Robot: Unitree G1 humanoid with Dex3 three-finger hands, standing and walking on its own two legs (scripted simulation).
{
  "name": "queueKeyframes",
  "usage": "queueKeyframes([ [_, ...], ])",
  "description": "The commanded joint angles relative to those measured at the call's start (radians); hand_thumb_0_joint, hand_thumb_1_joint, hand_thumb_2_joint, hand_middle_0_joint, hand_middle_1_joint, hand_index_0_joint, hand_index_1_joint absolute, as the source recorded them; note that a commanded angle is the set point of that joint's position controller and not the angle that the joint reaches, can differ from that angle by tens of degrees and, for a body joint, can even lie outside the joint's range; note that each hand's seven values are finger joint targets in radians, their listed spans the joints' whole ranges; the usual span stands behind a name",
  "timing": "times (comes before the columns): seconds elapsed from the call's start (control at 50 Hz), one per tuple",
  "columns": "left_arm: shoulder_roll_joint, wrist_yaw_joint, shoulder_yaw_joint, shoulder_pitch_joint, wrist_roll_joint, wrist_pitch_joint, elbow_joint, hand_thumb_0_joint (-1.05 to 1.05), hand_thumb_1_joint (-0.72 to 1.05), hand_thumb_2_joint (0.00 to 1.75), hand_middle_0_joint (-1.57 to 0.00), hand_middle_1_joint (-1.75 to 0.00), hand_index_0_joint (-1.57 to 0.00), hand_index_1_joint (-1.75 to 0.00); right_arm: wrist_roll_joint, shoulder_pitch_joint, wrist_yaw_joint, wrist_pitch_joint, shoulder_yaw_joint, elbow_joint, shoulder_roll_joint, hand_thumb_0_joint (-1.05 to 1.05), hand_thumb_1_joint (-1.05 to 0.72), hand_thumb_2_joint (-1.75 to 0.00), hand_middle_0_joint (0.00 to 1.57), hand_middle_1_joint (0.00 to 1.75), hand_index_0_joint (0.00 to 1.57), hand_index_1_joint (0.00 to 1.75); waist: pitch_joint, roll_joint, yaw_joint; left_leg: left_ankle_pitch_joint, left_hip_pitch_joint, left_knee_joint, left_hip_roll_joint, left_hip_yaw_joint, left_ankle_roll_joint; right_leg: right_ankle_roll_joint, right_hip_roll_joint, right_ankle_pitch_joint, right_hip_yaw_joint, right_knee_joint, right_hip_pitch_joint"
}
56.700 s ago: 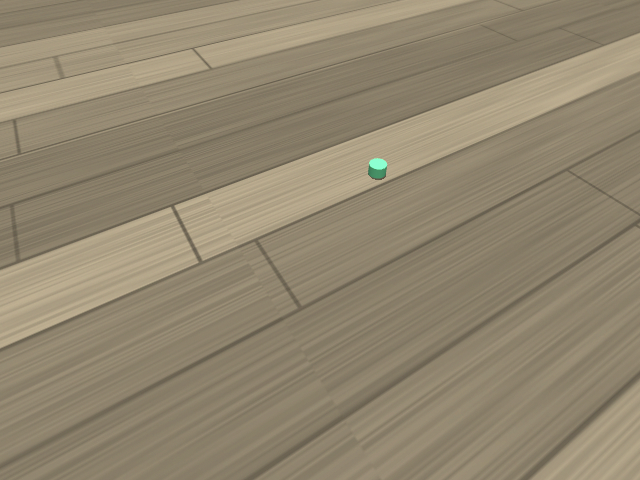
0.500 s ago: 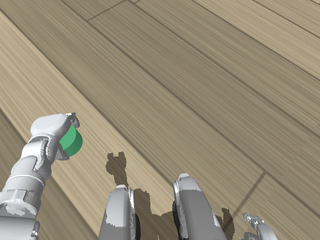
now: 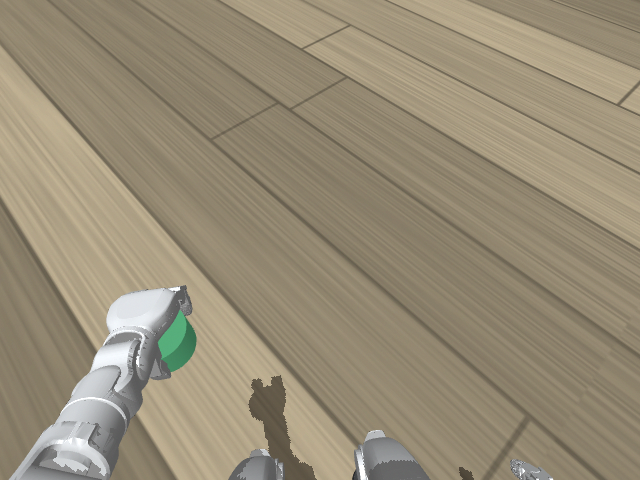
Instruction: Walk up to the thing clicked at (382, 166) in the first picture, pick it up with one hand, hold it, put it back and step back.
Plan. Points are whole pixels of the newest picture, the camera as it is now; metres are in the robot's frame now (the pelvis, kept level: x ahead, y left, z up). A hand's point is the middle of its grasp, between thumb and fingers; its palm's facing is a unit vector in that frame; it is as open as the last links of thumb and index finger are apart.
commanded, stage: lift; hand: left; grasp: from above
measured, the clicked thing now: (162, 338) +0.35 +0.22 -0.11
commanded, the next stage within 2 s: hold in 0.20 s
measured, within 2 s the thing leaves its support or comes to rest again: neither
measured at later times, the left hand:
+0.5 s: hand (137, 318) +0.35 +0.23 -0.03, palm faces -0.47 -0.06 -0.88, open 10.8 cm
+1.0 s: hand (132, 321) +0.33 +0.22 +0.01, palm faces -0.46 -0.05 -0.88, open 10.8 cm
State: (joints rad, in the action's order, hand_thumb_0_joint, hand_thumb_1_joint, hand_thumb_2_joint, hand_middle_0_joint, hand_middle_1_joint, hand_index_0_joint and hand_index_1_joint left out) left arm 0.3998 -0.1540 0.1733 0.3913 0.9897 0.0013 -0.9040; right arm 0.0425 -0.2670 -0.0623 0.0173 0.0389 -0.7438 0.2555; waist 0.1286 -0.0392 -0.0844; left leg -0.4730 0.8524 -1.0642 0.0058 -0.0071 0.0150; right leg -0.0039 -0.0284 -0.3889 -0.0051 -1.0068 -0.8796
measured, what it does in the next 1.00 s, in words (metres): rises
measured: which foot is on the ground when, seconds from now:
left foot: down 0.00-1.00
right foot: down 0.00-1.00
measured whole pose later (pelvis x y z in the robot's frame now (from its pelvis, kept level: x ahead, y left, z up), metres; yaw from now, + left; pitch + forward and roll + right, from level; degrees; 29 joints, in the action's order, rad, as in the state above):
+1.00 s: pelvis +0.04 +0.00 +0.06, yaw +0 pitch +5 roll +0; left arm 0.39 -0.02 0.22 0.24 0.99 -0.01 -0.69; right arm 0.06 -0.23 -0.05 -0.05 0.05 -0.70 0.26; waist 0.07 -0.05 -0.01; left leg -0.35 0.40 -0.65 -0.01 0.01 0.02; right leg 0.00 -0.01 -0.29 -0.03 -0.63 -0.44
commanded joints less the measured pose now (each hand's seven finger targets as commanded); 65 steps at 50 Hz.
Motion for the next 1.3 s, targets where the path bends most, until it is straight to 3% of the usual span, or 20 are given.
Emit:
queueKeyframes([
  [0.0,0.236,-0.048,-0.086,0.317,0.003,-0.007,0.191,0.0,0.5,0.87,-0.76,-1.06,-0.82,-0.99,0.0,-0.026,-0.005,0.029,0.046,0.086,0.136,0.0,-0.9,-0.9,0.2,0.3,0.2,0.3,0.304,-0.014,0.025,0.201,-0.222,0.22,-0.027,-0.01,0.004,0.022,-0.013,0.148,-0.01,0.202,0.281],
  [0.04,0.214,-0.042,-0.074,0.285,0.002,-0.014,0.175,0.0,0.5,0.86,-0.76,-1.05,-0.82,-0.99,0.0,-0.026,-0.004,0.028,0.047,0.09,0.136,0.0,-0.9,-0.9,0.2,0.3,0.2,0.3,0.283,-0.011,0.02,0.225,-0.252,0.246,-0.025,-0.009,0.0,0.024,-0.013,0.164,-0.005,0.22,0.296],
  [0.06,0.22,-0.042,-0.076,0.312,-0.001,-0.012,0.232,0.0,0.51,0.85,-0.76,-1.06,-0.83,-0.99,0.0,-0.027,-0.004,0.027,0.051,0.092,0.137,0.0,-0.9,-0.9,0.2,0.3,0.2,0.3,0.303,-0.029,0.03,0.241,-0.279,0.256,-0.026,-0.005,0.001,0.025,-0.012,0.183,-0.012,0.234,0.316],
  [0.1,0.214,-0.036,-0.076,0.28,-0.005,-0.02,0.215,0.0,0.51,0.86,-0.75,-1.07,-0.82,-0.99,0.001,-0.027,-0.003,0.024,0.054,0.091,0.138,0.0,-0.9,-0.9,0.2,0.3,0.2,0.3,0.313,-0.011,0.036,0.284,-0.314,0.273,-0.024,-0.006,-0.001,0.025,-0.014,0.217,-0.006,0.25,0.349],
  [0.18,0.191,-0.024,-0.061,0.256,-0.015,-0.024,0.24,0.0,0.51,0.89,-0.77,-1.06,-0.83,-0.99,0.001,-0.019,-0.003,0.018,0.054,0.093,0.135,0.0,-0.9,-0.9,0.2,0.3,0.2,0.3,0.282,0.005,0.027,0.324,-0.359,0.309,-0.024,-0.006,-0.002,0.023,-0.014,0.251,-0.003,0.287,0.38],
  [0.28,0.211,-0.012,-0.068,0.265,-0.012,-0.019,0.285,0.0,0.56,0.89,-0.79,-1.08,-0.87,-1.0,0.003,-0.011,-0.003,0.011,0.057,0.099,0.138,0.0,-0.9,-0.89,0.2,0.3,0.2,0.3,0.289,-0.012,0.038,0.386,-0.427,0.349,-0.023,-0.004,-0.007,0.024,-0.015,0.292,-0.001,0.318,0.429],
  [0.3,0.195,-0.009,-0.06,0.253,-0.014,-0.018,0.277,0.0,0.54,0.86,-0.78,-1.04,-0.85,-0.97,0.005,-0.015,-0.002,0.01,0.058,0.098,0.139,0.0,-0.9,-0.89,0.2,0.3,0.2,0.3,0.28,-0.016,0.029,0.402,-0.439,0.357,-0.019,-0.005,-0.01,0.028,-0.017,0.294,0.003,0.317,0.415],
  [0.36,0.21,0.004,-0.061,0.238,0.01,-0.013,0.279,0.0,0.51,0.85,-0.77,-1.02,-0.83,-0.95,0.005,-0.009,0.0,0.002,0.059,0.099,0.141,0.0,-0.9,-0.9,0.2,0.3,0.2,0.3,0.266,-0.02,0.044,0.444,-0.463,0.372,-0.02,-0.007,-0.012,0.028,-0.018,0.321,0.004,0.331,0.438],
  [0.54,0.211,0.035,-0.058,0.229,0.008,-0.009,0.33,0.0,0.54,0.89,-0.79,-1.03,-0.86,-0.96,0.012,0.021,0.006,-0.012,0.06,0.122,0.142,0.0,-0.9,-0.89,0.2,0.3,0.2,0.3,0.245,-0.013,0.054,0.479,-0.51,0.418,-0.027,-0.001,-0.013,0.024,-0.016,0.364,-0.005,0.376,0.511],
  [0.62,0.202,0.061,-0.05,0.195,0.001,-0.011,0.338,0.0,0.56,0.89,-0.81,-1.03,-0.87,-0.96,0.015,0.02,0.009,-0.016,0.063,0.132,0.146,0.0,-0.9,-0.89,0.2,0.3,0.2,0.3,0.249,0.008,0.051,0.547,-0.527,0.422,-0.022,0.0,-0.01,0.025,-0.017,0.41,-0.001,0.374,0.528],
  [0.64,0.221,0.066,-0.061,0.203,0.001,-0.007,0.368,0.0,0.58,0.9,-0.82,-1.03,-0.89,-0.96,0.014,0.023,0.009,-0.018,0.065,0.132,0.15,0.0,-0.9,-0.9,0.2,0.3,0.2,0.3,0.258,-0.008,0.063,0.56,-0.538,0.427,-0.022,0.002,-0.011,0.025,-0.015,0.415,-0.001,0.378,0.538],
  [0.66,0.203,0.076,-0.046,0.197,0.001,-0.006,0.352,0.0,0.58,0.9,-0.82,-1.03,-0.88,-0.97,0.014,0.025,0.011,-0.02,0.064,0.136,0.147,0.0,-0.9,-0.9,0.2,0.3,0.2,0.3,0.247,-0.006,0.048,0.565,-0.536,0.425,-0.021,0.002,-0.01,0.026,-0.018,0.418,-0.002,0.377,0.53],
  [0.68,0.21,0.081,-0.051,0.205,-0.005,-0.003,0.379,0.0,0.59,0.91,-0.82,-1.05,-0.89,-0.98,0.013,0.029,0.011,-0.021,0.065,0.14,0.151,0.0,-0.9,-0.9,0.2,0.3,0.2,0.3,0.252,-0.009,0.063,0.563,-0.551,0.436,-0.019,0.001,-0.013,0.026,-0.017,0.408,0.002,0.383,0.544],
  [0.88,0.219,0.092,-0.062,0.203,0.006,0.001,0.43,0.0,0.55,0.89,-0.8,-1.02,-0.87,-0.96,0.016,0.063,0.006,-0.027,0.054,0.165,0.142,0.0,-0.9,-0.9,0.2,0.3,0.2,0.3,0.219,0.001,0.068,0.481,-0.558,0.479,-0.03,0.011,-0.005,0.023,-0.009,0.373,-0.011,0.424,0.571],
  [1.0,0.21,0.091,-0.061,0.185,-0.005,-0.006,0.429,0.0,0.57,0.87,-0.81,-1.04,-0.88,-0.97,0.017,0.09,0.001,-0.025,0.046,0.174,0.14,0.0,-0.9,-0.9,0.2,0.3,0.2,0.3,0.166,0.022,0.075,0.375,-0.556,0.517,-0.034,0.012,0.002,0.018,-0.003,0.287,-0.019,0.473,0.581],
  [1.28,0.221,0.093,-0.065,0.202,-0.004,-0.002,0.458,0.0,0.61,0.87,-0.82,-1.09,-0.9,-1.0,0.02,0.142,-0.006,-0.016,0.035,0.182,0.134,0.0,-0.91,-0.9,0.2,0.3,0.2,0.3,0.142,0.021,0.084,0.306,-0.586,0.572,-0.037,0.019,0.004,0.015,0.003,0.213,-0.028,0.529,0.606],
])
